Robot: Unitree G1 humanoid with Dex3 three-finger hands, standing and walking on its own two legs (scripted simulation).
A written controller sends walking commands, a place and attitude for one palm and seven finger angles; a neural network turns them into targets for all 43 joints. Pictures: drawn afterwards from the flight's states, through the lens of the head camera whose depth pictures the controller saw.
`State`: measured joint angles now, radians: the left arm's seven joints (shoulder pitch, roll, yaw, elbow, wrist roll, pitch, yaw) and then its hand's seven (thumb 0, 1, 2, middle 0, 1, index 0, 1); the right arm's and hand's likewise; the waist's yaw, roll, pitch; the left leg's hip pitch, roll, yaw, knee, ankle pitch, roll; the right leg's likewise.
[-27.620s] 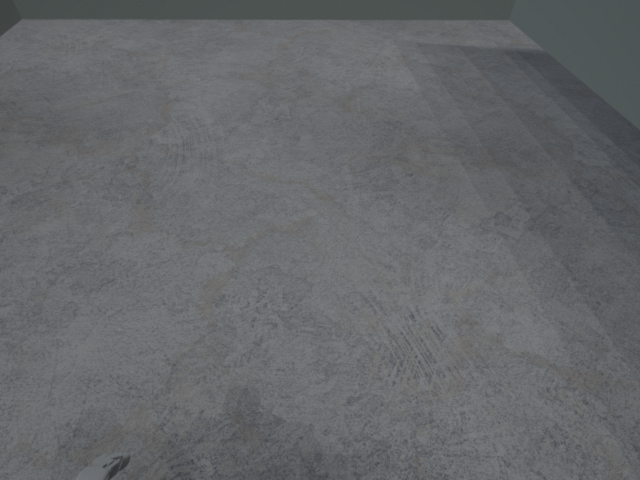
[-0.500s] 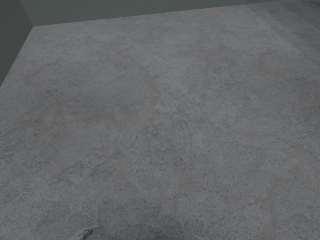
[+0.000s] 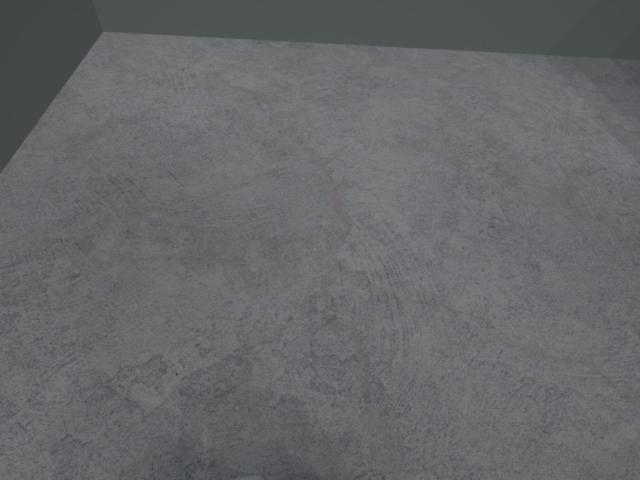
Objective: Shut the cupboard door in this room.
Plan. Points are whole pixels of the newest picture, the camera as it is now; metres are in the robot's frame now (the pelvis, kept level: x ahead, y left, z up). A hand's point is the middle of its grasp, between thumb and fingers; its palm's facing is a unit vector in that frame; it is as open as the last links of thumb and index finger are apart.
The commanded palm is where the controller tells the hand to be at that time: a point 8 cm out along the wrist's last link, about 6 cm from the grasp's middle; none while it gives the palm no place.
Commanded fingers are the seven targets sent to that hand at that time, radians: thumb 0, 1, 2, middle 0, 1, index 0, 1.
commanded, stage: walk to a spot facing it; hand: left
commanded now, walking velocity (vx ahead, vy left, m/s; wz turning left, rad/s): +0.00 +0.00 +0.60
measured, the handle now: out of the picture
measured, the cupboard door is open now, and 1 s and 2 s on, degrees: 83 83 83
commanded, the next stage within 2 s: none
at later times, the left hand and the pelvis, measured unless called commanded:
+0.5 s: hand (224, 450) +0.17 +0.14 -0.13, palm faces +0.24 -0.94 -0.25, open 7.3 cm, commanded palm none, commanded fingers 0.00 0.90 0.90 -0.20 -0.30 -0.20 -0.30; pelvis +0.08 -0.06 +0.00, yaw +16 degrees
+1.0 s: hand out of the picture -0.05 +0.17 -0.18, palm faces +0.60 -0.76 -0.27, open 7.4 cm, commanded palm none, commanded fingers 0.00 0.90 0.90 -0.20 -0.30 -0.20 -0.30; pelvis +0.05 -0.03 +0.00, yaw +35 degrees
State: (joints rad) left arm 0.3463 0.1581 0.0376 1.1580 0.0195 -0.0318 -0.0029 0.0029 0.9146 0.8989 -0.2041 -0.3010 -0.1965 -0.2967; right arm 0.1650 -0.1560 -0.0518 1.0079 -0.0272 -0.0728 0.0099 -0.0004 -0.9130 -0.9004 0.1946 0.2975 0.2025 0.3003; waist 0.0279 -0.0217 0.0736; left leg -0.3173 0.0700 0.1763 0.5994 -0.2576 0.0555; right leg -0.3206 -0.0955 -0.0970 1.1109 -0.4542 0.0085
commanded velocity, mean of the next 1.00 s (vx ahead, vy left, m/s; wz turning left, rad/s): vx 0.00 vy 0.00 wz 0.60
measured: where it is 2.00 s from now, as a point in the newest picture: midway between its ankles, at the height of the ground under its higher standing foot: outside the picture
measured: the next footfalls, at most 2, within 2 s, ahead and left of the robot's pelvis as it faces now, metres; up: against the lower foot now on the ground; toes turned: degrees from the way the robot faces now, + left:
right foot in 0.38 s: +0.18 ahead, -0.14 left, +0.00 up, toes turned +6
left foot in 0.90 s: +0.02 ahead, +0.07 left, +0.00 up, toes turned +38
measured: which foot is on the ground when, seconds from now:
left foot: down 0.00-0.40, up 0.42-0.88, down 0.90-1.00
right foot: up 0.00-0.36, down 0.38-0.90, up 0.92-1.00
